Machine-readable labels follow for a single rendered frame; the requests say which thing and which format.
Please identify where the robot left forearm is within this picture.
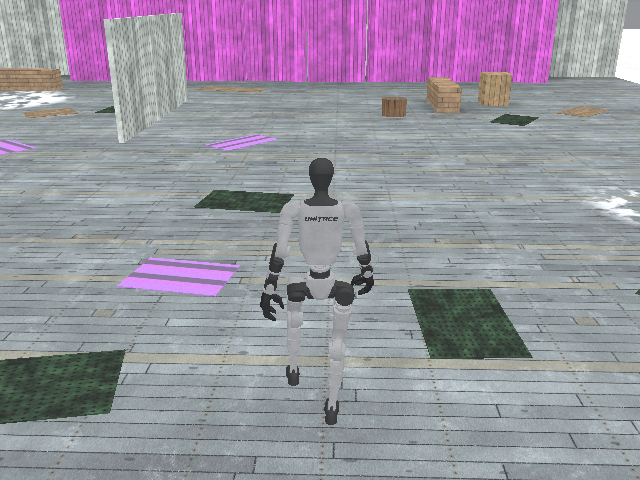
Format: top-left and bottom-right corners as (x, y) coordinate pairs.
(263, 243), (284, 295)

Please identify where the left robot upper arm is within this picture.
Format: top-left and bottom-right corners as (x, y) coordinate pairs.
(275, 201), (301, 259)

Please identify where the robot right hand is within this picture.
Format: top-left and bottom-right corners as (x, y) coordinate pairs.
(351, 272), (374, 295)

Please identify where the left robot foot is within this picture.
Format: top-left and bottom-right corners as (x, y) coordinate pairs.
(286, 365), (300, 386)

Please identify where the right robot shin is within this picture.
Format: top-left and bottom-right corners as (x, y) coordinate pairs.
(328, 343), (346, 411)

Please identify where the right robot upper arm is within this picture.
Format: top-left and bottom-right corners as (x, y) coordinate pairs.
(341, 201), (368, 256)

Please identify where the robot left hand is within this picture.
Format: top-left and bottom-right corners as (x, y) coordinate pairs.
(260, 292), (284, 321)

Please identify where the robot right forearm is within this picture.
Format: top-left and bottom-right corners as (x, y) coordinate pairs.
(357, 240), (373, 278)

